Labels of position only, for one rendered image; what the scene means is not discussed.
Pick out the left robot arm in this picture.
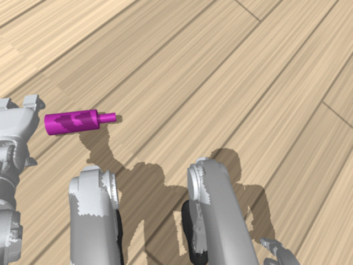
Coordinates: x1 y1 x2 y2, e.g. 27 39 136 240
0 136 28 265

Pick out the left robot hand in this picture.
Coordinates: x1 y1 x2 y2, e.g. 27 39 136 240
0 94 46 167

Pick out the right robot foot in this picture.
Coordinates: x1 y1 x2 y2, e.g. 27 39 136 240
181 200 208 265

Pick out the right robot hand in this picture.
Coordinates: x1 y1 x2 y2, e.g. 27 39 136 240
260 237 300 265

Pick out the bottle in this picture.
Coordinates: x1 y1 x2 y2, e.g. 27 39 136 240
44 109 116 135

